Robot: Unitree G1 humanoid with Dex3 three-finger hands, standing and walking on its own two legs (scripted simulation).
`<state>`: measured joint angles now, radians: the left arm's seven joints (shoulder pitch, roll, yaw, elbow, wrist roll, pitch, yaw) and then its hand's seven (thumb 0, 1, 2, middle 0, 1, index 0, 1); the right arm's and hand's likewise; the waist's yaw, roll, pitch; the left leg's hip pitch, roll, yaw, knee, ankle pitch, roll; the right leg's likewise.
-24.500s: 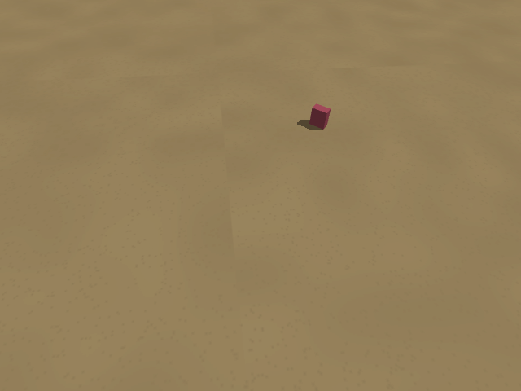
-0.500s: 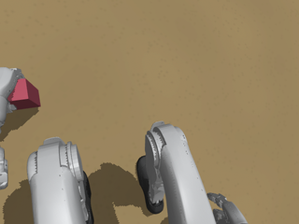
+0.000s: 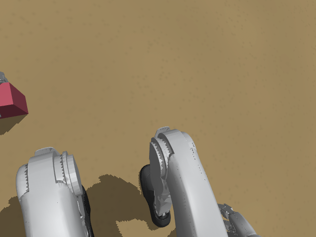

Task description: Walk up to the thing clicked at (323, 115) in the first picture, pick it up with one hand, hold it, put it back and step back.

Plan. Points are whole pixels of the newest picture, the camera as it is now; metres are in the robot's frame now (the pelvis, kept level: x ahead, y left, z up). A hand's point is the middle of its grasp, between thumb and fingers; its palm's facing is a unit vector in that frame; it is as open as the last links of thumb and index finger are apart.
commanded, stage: open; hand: left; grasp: from above
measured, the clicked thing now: out of the picture +0.44 +0.32 -0.25
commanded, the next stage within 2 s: withdraw in 0.82 s
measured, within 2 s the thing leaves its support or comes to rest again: neither
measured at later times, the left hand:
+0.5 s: hand out of the picture +0.44 +0.32 -0.20, palm faces -0.46 -0.08 -0.88, open 10.1 cm
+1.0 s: hand out of the picture +0.44 +0.32 -0.20, palm faces -0.46 -0.09 -0.88, open 12.5 cm
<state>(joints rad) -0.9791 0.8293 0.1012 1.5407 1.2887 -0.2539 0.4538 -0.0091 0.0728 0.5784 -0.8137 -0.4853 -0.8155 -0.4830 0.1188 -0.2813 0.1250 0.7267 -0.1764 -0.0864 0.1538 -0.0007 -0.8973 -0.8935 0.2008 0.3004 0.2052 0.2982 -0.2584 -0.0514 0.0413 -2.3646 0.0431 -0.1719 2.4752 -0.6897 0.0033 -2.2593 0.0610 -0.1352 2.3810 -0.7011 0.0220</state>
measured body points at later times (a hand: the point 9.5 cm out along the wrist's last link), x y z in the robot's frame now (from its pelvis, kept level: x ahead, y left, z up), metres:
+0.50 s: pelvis +0.00 +0.00 -0.01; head +0.25 +0.09 +0.35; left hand +0.46 +0.32 -0.15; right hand +0.04 -0.27 -0.09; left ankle +0.07 +0.13 -0.28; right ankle +0.10 -0.11 -0.28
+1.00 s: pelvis +0.00 +0.00 +0.00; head +0.25 +0.09 +0.36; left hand +0.46 +0.32 -0.15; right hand +0.06 -0.26 -0.09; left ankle +0.07 +0.13 -0.28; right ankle +0.10 -0.11 -0.28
